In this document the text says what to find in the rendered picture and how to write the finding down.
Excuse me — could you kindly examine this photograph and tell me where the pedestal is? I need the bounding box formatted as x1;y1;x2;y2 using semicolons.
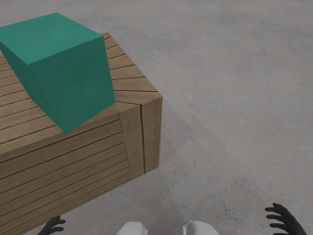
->
0;32;163;235

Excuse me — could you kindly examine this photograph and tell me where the left robot thigh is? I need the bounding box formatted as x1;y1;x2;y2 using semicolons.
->
116;221;148;235

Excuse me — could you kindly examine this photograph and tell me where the carton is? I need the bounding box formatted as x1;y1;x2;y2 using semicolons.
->
0;12;115;134

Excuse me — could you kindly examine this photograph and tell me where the robot left hand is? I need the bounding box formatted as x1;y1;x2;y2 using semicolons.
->
37;215;66;235

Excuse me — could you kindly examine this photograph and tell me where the robot thigh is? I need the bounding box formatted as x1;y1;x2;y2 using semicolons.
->
181;220;220;235
116;221;148;235

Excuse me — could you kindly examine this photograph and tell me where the right robot thigh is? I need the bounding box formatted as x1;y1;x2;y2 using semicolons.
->
181;220;220;235

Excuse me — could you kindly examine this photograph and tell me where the robot right hand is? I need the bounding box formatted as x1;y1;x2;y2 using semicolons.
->
265;203;307;235

